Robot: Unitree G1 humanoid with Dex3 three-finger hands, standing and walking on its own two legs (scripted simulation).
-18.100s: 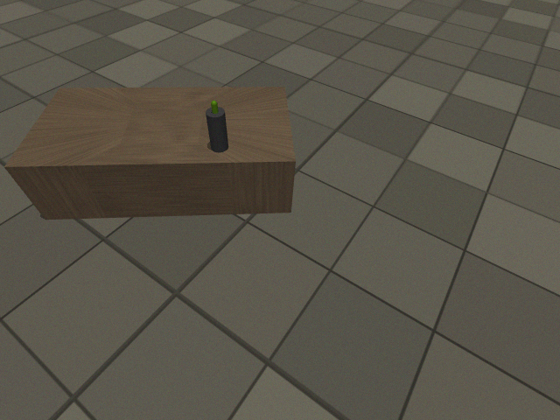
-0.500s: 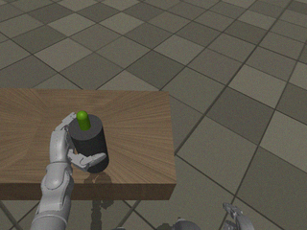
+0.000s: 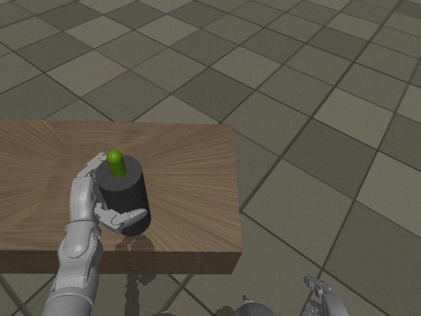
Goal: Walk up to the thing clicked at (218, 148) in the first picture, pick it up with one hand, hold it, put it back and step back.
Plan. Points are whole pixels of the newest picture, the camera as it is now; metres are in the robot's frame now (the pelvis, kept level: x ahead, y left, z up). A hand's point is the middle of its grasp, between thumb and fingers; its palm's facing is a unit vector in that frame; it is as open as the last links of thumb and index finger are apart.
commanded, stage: hold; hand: left
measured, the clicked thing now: (125, 192) +0.32 +0.15 +0.05
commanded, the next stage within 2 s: crouch in 0.34 s
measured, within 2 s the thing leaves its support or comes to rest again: neither
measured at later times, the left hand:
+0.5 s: hand (124, 190) +0.33 +0.16 +0.04, palm faces +0.10 -1.00 -0.01, open 10.9 cm
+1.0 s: hand (135, 197) +0.39 +0.17 -0.10, palm faces +0.13 -0.99 -0.03, open 10.9 cm
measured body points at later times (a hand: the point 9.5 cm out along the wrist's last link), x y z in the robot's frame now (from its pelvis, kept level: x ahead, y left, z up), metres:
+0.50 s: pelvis +0.00 +0.00 +0.00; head +0.05 +0.01 +0.45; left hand +0.32 +0.21 +0.04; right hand +0.13 -0.25 -0.11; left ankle -0.01 +0.12 -0.70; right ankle +0.04 -0.13 -0.70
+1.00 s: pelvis -0.03 +0.00 -0.10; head +0.11 +0.02 +0.33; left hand +0.38 +0.23 -0.10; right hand +0.07 -0.27 -0.22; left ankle -0.01 +0.12 -0.70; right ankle +0.04 -0.13 -0.70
